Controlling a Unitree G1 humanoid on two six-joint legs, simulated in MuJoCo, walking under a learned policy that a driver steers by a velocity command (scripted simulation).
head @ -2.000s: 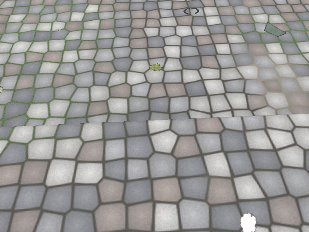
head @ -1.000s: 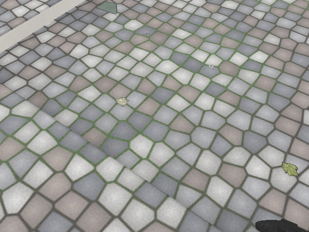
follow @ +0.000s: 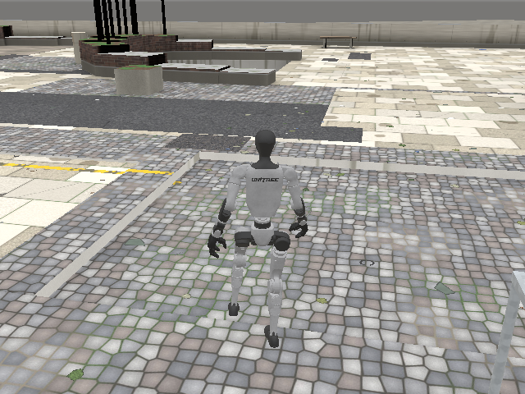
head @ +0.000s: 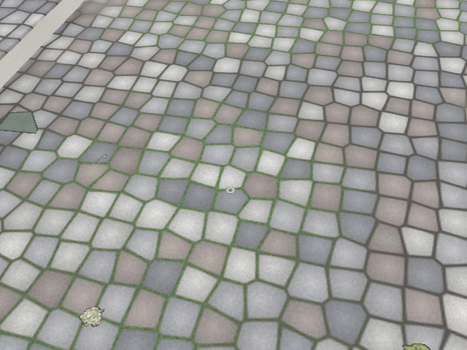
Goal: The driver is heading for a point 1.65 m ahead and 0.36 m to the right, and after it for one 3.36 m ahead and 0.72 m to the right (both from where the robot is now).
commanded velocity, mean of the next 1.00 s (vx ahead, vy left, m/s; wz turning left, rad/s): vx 0.07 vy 0.00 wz -0.50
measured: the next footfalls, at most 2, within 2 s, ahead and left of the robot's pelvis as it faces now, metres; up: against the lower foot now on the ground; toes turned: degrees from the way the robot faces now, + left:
left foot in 0.24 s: +0.32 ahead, +0.14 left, -0.12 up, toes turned -13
right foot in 0.96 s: +0.03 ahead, -0.02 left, +0.00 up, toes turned -31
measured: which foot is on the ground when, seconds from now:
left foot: up 0.00-0.22, down 0.24-0.96, up 0.98-1.00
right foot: down 0.00-0.22, up 0.24-0.94, down 0.96-1.00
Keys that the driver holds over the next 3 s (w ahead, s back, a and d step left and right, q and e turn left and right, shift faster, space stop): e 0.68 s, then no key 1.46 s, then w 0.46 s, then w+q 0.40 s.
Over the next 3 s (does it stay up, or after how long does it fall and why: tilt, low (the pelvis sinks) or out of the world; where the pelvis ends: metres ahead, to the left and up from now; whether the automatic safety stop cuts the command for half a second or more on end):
stays up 0.36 -0.24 -0.12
